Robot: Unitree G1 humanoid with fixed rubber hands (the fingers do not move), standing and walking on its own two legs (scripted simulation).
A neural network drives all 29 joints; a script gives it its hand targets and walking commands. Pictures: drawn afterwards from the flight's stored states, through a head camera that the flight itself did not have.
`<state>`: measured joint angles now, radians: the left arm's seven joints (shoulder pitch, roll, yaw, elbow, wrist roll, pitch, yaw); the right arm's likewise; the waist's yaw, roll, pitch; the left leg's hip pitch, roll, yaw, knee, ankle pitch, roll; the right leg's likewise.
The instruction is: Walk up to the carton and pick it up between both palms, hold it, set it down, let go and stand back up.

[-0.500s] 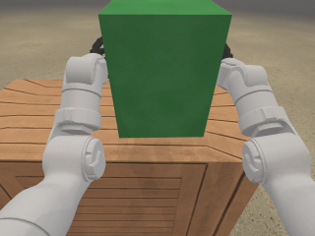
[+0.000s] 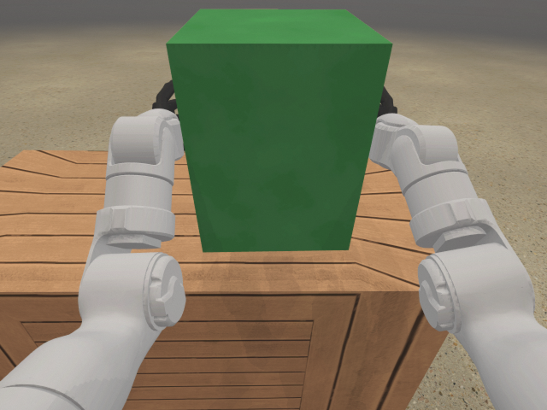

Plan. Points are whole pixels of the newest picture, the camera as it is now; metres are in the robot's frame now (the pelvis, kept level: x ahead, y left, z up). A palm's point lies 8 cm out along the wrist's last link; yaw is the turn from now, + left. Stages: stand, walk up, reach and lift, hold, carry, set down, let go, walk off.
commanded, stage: hold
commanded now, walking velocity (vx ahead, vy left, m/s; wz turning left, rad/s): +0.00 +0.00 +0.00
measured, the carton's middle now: (274, 130) +0.38 +0.01 +0.30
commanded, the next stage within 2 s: none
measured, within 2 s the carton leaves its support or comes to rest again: neither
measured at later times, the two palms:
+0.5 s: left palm (168, 125) +0.38 +0.15 +0.30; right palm (383, 128) +0.37 -0.14 +0.30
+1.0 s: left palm (163, 121) +0.37 +0.15 +0.31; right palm (382, 126) +0.37 -0.14 +0.31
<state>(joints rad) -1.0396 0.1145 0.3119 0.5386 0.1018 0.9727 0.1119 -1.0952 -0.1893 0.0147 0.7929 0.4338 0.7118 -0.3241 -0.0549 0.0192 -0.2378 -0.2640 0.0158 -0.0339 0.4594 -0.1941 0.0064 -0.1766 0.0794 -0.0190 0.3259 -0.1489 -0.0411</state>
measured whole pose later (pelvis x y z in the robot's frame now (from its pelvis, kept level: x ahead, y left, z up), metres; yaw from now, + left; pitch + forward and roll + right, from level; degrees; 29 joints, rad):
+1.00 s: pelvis +0.00 +0.00 +0.00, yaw +0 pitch +1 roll -2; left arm -1.09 0.14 0.29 0.60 0.08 0.95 0.11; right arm -1.14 -0.19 -0.02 0.83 0.42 0.71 -0.32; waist -0.05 0.02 -0.25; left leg -0.29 0.01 -0.06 0.46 -0.18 0.01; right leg -0.20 0.08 -0.01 0.32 -0.14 -0.04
